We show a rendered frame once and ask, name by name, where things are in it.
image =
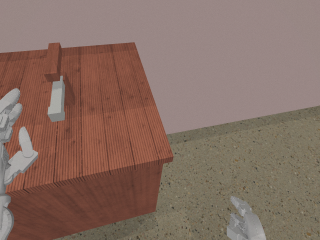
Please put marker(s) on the right robot hand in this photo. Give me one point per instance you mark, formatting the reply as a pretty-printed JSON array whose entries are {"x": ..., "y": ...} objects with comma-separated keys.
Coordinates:
[{"x": 248, "y": 228}]

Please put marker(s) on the counter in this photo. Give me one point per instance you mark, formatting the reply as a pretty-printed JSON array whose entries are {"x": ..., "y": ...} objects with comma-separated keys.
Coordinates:
[{"x": 103, "y": 163}]

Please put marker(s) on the left robot hand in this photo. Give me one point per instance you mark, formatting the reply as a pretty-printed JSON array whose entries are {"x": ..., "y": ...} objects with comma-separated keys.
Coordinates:
[{"x": 10, "y": 111}]

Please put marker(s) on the tap lever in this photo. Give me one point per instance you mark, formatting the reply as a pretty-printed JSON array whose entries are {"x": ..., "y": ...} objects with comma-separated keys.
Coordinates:
[{"x": 56, "y": 109}]

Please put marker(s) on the robot left forearm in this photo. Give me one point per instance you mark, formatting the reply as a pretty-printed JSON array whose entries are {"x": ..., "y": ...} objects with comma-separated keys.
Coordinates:
[{"x": 6, "y": 216}]

